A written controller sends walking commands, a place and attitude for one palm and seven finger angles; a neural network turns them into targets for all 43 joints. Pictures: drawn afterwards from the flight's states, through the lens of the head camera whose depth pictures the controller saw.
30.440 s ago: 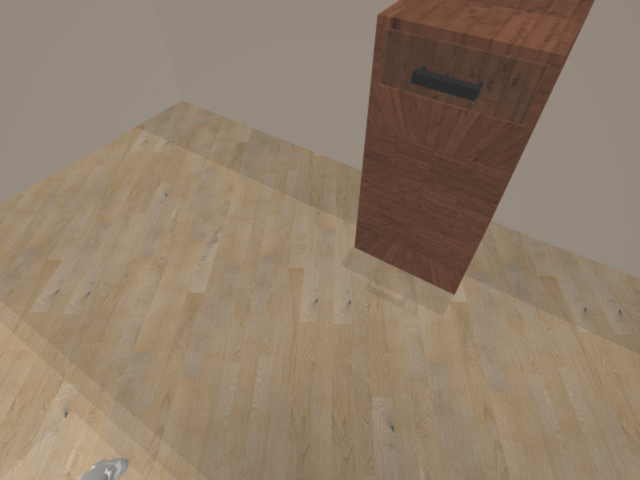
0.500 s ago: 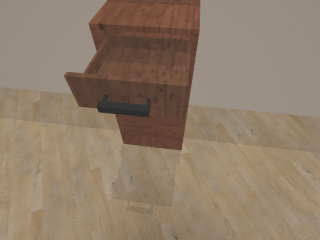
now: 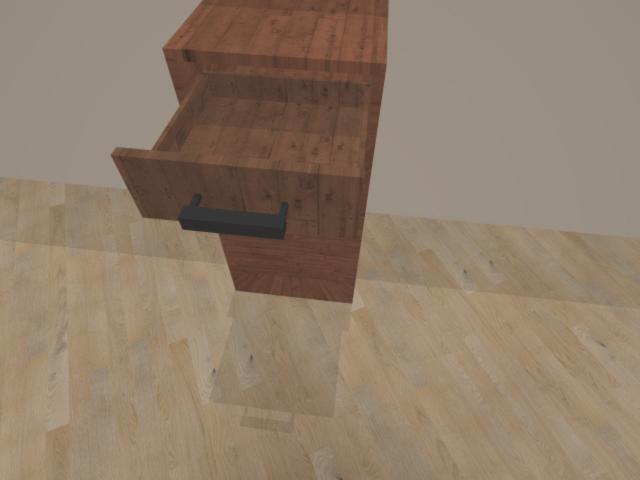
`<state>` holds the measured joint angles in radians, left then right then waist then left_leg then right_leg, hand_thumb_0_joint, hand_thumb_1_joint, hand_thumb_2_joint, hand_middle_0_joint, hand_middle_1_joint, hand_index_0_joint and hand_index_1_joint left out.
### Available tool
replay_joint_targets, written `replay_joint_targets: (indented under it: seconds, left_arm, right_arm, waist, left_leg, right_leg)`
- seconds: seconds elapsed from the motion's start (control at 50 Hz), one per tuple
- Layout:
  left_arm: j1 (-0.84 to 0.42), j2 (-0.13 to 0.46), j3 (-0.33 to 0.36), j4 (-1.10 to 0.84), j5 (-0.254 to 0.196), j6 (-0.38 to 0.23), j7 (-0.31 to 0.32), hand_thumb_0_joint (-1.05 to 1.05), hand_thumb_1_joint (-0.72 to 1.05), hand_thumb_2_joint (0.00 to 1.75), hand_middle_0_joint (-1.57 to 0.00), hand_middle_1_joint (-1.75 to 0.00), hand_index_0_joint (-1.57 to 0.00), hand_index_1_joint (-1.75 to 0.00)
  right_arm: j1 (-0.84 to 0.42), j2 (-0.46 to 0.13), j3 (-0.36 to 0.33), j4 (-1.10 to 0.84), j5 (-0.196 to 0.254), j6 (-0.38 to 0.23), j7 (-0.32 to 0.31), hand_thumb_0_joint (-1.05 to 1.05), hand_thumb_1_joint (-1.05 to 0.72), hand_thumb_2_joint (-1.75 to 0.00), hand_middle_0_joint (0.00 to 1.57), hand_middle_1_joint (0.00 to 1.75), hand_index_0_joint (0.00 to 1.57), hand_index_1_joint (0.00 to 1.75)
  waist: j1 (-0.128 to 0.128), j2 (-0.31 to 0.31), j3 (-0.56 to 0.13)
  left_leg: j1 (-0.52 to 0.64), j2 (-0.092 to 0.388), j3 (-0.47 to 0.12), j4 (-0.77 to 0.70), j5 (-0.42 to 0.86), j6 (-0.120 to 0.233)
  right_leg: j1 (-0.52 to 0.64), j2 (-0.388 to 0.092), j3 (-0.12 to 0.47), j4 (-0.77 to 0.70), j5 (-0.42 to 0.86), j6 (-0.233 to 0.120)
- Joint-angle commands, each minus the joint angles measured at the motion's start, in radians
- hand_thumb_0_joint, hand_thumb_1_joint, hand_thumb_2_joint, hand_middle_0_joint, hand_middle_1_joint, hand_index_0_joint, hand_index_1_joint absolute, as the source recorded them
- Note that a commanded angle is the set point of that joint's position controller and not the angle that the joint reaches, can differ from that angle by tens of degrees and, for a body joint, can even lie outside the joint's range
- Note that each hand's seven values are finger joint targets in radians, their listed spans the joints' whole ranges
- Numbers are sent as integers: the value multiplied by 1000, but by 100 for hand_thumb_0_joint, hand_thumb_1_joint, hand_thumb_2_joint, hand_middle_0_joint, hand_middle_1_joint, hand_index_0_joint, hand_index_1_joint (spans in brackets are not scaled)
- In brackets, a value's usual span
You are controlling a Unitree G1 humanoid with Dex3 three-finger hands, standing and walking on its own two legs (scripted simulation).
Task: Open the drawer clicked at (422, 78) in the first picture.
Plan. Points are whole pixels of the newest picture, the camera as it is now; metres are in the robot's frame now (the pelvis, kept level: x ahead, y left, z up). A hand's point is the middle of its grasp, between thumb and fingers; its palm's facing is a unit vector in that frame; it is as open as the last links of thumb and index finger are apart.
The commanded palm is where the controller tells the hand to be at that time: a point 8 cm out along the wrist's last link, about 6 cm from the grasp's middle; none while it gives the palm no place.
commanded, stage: look to check the result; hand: left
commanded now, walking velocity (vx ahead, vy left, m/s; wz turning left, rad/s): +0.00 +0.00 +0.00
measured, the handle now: (236, 212) +0.49 +0.16 +0.02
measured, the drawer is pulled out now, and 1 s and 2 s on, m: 0.29 0.29 0.29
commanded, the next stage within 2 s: stand and wait in 0.48 s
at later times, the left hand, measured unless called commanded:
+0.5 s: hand out of the picture +0.01 +0.17 -0.18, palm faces +0.03 -0.98 -0.19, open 7.4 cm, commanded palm none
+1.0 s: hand out of the picture +0.02 +0.17 -0.17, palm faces +0.03 -0.98 -0.19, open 7.4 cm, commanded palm none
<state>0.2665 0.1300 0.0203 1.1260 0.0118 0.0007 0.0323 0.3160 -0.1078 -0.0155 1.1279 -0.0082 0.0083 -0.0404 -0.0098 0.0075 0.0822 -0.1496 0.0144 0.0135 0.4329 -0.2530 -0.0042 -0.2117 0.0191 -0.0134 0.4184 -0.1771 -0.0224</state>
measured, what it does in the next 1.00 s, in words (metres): stands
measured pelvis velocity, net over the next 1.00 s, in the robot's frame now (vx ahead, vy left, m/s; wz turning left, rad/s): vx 0.01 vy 0.00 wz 0.00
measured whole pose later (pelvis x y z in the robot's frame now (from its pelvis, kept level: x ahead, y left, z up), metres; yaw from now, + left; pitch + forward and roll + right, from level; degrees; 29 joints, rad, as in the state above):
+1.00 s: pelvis +0.01 +0.00 +0.00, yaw +0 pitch -2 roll +0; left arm 0.25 0.14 0.02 1.13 0.01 0.00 0.03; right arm 0.28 -0.12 -0.02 1.14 -0.01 0.00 -0.04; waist -0.01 0.01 0.08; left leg -0.11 0.02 0.02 0.40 -0.25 -0.01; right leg -0.18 0.02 -0.01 0.39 -0.18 -0.02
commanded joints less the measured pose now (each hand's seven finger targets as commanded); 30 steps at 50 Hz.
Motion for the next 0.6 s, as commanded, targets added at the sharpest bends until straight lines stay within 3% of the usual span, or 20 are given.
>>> replay_joint_targets:
  seconds: [0.0,0.58]
  left_arm:
    - [78,100,16,-20,-3,-8,7,0,90,90,-20,-30,-20,-30]
    - [62,106,16,-20,-4,-12,9,0,90,90,-20,-30,-20,-30]
  right_arm:
    - [94,-71,-12,-14,0,-8,-4,0,-90,-90,20,30,20,30]
    - [66,-86,-16,-11,0,-11,-7,0,-90,-90,20,30,20,30]
  waist:
    - [4,-6,8]
    - [2,0,-4]
  left_leg:
    - [-38,69,-57,-82,63,35]
    - [-2,79,-52,-93,112,29]
  right_leg:
    - [10,-91,96,-99,6,-25]
    - [30,-90,91,-94,90,-22]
